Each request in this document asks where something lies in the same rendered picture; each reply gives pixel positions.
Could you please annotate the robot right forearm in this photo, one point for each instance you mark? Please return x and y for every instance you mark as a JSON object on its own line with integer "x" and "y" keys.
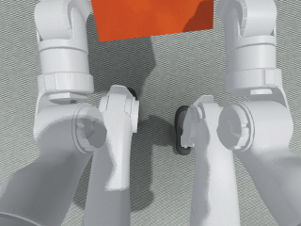
{"x": 250, "y": 29}

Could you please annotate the robot left forearm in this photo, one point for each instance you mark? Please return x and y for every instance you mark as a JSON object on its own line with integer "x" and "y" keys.
{"x": 61, "y": 27}

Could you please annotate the robot right shin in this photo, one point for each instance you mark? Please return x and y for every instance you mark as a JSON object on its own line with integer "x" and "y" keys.
{"x": 186, "y": 141}

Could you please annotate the robot right thigh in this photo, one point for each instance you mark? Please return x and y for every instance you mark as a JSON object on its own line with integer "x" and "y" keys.
{"x": 215, "y": 194}

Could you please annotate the carton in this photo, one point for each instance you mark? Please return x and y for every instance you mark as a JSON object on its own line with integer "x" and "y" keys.
{"x": 130, "y": 19}

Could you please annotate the robot right upper arm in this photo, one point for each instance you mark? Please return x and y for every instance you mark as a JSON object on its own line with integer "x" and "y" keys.
{"x": 259, "y": 133}

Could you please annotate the robot left upper arm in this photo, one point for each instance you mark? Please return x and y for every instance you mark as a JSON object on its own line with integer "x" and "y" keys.
{"x": 41, "y": 193}

